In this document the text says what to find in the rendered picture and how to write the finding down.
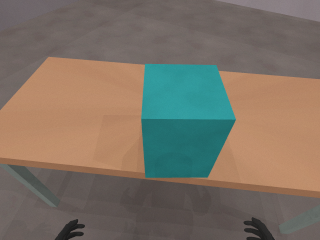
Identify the carton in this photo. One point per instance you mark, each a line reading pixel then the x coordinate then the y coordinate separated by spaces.
pixel 186 118

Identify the table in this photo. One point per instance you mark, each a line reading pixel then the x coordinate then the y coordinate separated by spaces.
pixel 85 116

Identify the right robot hand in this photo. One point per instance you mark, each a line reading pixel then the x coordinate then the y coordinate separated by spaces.
pixel 262 231

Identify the left robot hand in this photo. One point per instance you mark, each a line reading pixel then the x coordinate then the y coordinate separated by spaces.
pixel 66 233

